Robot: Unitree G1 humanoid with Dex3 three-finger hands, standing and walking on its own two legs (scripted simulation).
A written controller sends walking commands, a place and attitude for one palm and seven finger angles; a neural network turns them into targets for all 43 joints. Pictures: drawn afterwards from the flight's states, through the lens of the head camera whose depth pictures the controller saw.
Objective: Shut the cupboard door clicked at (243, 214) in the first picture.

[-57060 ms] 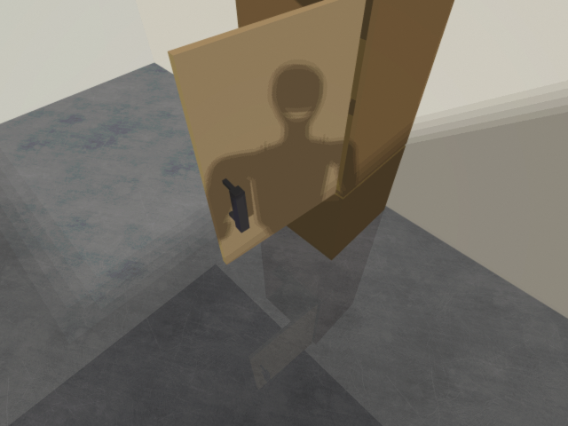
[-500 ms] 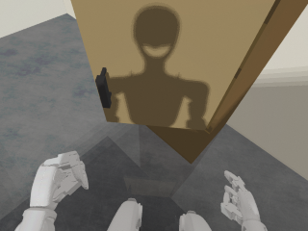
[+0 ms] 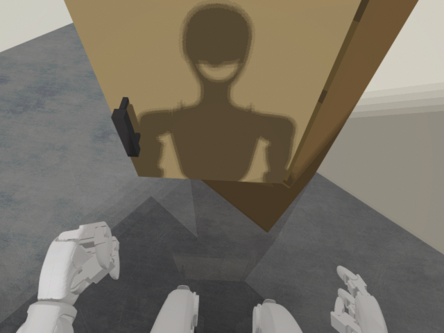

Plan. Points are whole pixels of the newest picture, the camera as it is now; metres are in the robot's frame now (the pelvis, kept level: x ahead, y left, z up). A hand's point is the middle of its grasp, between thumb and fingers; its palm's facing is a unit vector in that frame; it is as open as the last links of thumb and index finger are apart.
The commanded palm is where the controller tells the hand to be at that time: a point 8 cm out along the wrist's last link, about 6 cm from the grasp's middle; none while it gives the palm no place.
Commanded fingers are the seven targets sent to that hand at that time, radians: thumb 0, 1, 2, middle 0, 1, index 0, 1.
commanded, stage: raise the hand and make a fist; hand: left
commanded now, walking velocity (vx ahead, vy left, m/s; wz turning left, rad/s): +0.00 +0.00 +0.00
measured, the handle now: (129, 127) +0.51 +0.24 +0.02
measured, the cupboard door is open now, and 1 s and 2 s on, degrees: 39 39 37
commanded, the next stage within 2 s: bring the fist close to the handle in 0.10 s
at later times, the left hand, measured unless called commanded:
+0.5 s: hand (123, 230) +0.28 +0.19 +0.03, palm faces -0.02 -1.00 -0.03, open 3.1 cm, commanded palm +0.27 +0.24 +0.04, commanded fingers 0.00 0.90 0.90 -1.30 -1.50 -1.30 -1.50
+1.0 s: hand (136, 179) +0.37 +0.19 +0.04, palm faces +0.02 -1.00 -0.03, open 3.1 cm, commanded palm +0.36 +0.24 +0.03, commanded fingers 0.00 0.90 0.90 -1.30 -1.50 -1.30 -1.50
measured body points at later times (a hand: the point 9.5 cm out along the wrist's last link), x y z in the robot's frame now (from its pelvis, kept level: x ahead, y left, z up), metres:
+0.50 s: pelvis +0.00 +0.00 -0.01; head +0.09 +0.01 +0.43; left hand +0.27 +0.24 +0.04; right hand +0.18 -0.24 -0.09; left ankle +0.05 +0.12 -0.62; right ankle +0.02 -0.11 -0.62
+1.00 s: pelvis +0.00 +0.01 +0.00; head +0.10 +0.02 +0.43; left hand +0.36 +0.24 +0.04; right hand +0.13 -0.25 -0.11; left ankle +0.05 +0.12 -0.62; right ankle +0.02 -0.11 -0.62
